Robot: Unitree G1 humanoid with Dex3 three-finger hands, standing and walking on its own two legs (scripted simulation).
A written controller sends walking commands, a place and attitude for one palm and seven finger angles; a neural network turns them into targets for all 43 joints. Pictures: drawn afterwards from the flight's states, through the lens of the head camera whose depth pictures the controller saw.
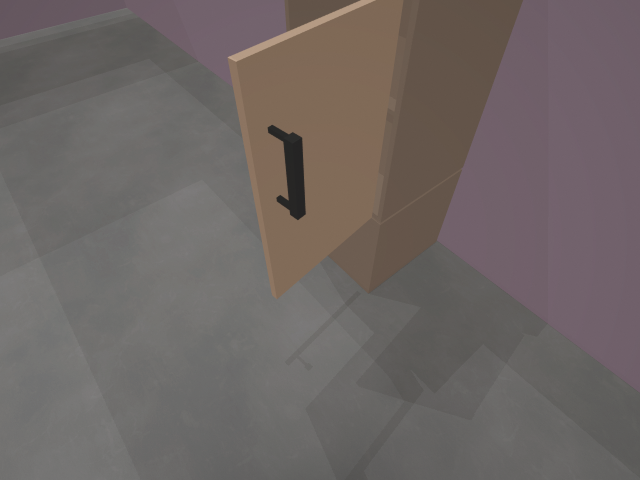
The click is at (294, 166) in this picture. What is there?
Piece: cupboard door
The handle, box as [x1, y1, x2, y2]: [268, 125, 305, 219]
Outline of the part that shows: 271,125 268,127 268,132 282,140 284,143 289,198 288,201 279,195 277,197 277,201 289,209 290,214 298,219 305,213 301,137 292,132 287,134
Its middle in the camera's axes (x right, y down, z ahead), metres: -0.06 -0.11 +0.66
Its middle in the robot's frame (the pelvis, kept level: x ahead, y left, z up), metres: +0.58 +0.09 +0.04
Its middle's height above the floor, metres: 0.82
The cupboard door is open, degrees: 97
